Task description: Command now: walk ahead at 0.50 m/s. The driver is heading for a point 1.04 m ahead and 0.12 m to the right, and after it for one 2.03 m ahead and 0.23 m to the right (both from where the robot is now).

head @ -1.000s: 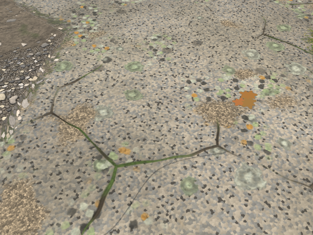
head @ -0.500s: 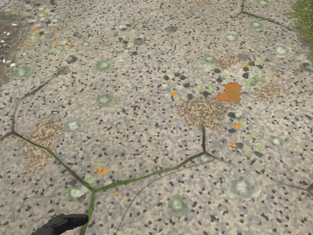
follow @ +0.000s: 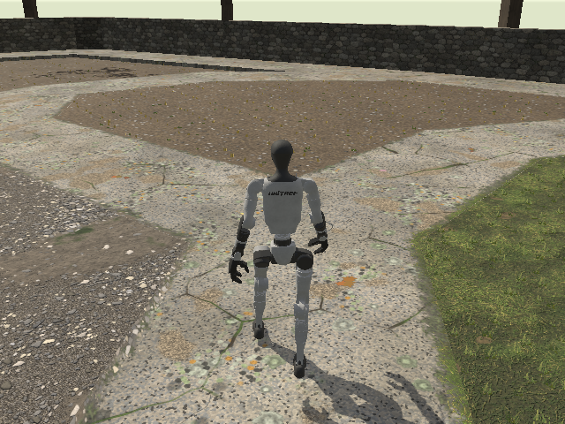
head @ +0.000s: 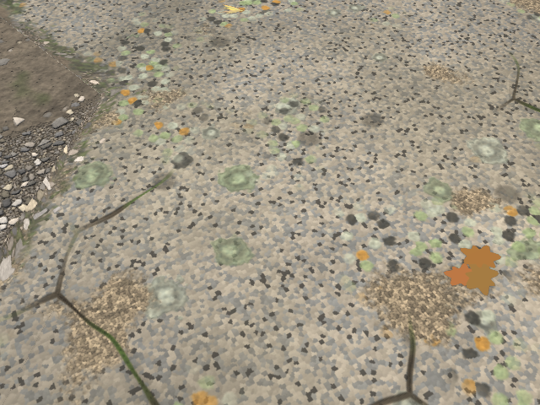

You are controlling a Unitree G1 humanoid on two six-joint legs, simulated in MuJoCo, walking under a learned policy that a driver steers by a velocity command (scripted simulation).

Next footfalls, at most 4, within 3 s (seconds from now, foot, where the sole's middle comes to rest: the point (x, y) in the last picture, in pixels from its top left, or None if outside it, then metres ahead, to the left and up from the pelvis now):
0.10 left None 0.25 0.13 -0.78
0.66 right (348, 383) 0.55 -0.11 -0.78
1.16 left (306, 265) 0.89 0.00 -0.78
1.64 right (405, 226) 1.05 -0.30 -0.78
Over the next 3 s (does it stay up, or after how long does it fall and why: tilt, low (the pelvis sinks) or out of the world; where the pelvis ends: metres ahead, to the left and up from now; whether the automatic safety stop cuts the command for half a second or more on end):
stays up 0.98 -0.18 -0.01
